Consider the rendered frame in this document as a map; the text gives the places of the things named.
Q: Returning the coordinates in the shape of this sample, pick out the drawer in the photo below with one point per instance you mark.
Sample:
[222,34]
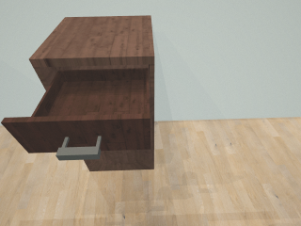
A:
[86,104]

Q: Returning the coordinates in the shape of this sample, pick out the handle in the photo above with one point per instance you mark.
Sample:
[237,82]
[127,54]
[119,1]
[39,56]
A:
[65,153]

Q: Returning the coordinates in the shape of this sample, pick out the cabinet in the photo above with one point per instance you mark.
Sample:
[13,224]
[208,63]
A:
[101,43]

